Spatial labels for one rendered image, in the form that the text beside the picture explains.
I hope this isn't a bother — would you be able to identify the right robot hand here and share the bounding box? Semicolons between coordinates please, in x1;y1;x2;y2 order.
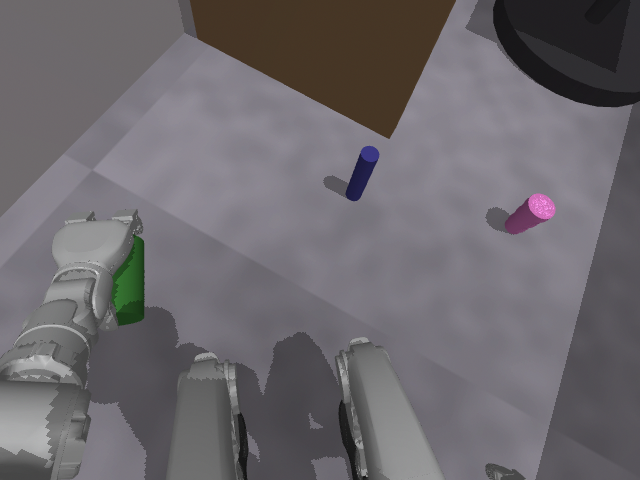
485;463;527;480

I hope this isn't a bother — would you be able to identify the left robot hand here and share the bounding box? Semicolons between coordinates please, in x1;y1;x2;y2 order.
52;209;143;332

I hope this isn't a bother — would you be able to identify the right robot foot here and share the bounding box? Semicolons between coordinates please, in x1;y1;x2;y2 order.
339;400;369;480

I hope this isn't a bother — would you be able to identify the office chair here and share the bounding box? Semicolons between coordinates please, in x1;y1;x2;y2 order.
493;0;640;107

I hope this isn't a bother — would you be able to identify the left robot arm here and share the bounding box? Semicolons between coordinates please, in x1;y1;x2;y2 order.
0;262;113;480

